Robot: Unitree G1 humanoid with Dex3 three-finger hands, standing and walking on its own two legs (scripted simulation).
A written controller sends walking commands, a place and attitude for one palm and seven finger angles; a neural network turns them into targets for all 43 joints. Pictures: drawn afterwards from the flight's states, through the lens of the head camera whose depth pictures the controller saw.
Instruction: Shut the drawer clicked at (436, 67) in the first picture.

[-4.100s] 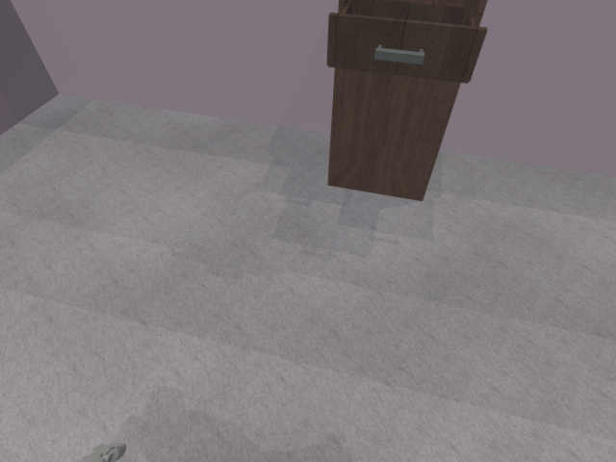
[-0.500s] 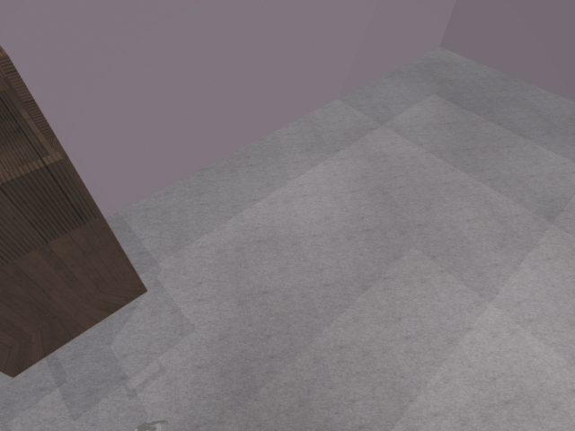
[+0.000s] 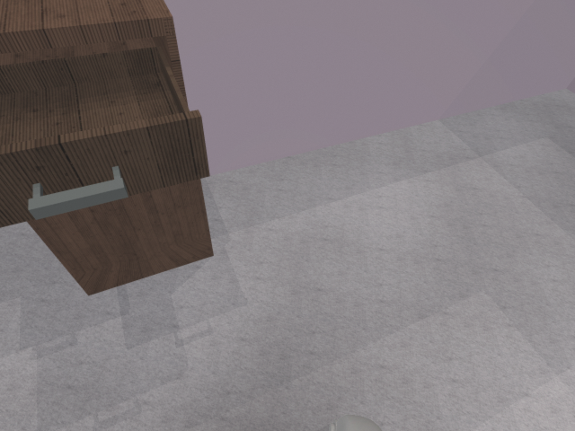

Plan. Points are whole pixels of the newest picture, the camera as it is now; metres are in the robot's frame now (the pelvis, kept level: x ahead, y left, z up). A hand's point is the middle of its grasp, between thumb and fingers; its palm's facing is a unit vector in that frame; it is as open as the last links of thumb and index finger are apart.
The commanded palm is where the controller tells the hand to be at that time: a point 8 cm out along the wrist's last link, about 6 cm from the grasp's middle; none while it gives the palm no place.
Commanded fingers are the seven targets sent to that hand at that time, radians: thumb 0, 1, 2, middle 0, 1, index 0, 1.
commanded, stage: turn to face it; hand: left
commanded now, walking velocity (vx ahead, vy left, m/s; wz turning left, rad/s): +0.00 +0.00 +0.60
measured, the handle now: (79, 189) +0.44 +0.36 +0.05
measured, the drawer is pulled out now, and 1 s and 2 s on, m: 0.29 0.29 0.29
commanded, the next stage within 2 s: take the last steps up to it in 0.52 s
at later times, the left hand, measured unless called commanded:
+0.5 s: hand out of the picture -0.02 +0.15 -0.14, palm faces +0.32 -0.91 -0.27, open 7.4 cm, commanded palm none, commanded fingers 0.00 0.90 0.90 -0.20 -0.30 -0.20 -0.30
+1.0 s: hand out of the picture -0.06 +0.18 -0.16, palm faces +0.39 -0.90 -0.18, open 7.4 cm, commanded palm none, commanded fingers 0.00 0.90 0.90 -0.20 -0.30 -0.20 -0.30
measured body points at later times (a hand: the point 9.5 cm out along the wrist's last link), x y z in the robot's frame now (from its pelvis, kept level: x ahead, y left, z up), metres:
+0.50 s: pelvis -0.02 -0.05 +0.01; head +0.01 -0.07 +0.46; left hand -0.04 +0.20 -0.12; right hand +0.14 -0.27 -0.15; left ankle -0.07 +0.08 -0.66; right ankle +0.01 -0.16 -0.73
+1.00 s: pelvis -0.01 +0.00 +0.01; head -0.01 +0.01 +0.46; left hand -0.08 +0.23 -0.15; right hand +0.08 -0.23 -0.13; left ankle -0.10 +0.07 -0.73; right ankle +0.08 -0.12 -0.68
